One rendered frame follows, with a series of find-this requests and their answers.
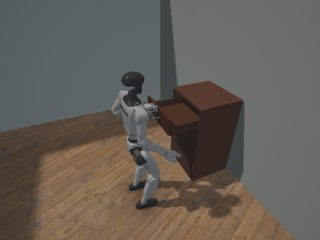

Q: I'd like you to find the robot right hand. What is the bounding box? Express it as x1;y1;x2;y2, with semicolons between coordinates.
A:
165;150;181;164

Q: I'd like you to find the robot left hand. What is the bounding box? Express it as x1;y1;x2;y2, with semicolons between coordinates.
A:
144;103;158;113

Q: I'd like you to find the cabinet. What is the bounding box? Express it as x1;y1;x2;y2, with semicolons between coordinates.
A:
171;80;244;181

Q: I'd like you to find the right robot forearm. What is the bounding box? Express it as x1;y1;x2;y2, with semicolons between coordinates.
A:
141;139;169;157

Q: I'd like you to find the left robot foot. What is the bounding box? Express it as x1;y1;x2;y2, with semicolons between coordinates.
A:
129;180;147;191

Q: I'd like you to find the robot left upper arm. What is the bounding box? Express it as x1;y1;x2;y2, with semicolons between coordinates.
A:
111;90;129;116

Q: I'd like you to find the drawer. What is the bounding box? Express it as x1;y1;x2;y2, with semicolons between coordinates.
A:
147;95;200;136

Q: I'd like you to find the robot torso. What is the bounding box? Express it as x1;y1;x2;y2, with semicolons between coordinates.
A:
120;93;146;156

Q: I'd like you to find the robot right upper arm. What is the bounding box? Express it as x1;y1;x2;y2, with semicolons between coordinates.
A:
134;107;149;147

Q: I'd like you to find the handle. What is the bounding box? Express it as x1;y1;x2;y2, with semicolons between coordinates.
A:
147;110;160;121

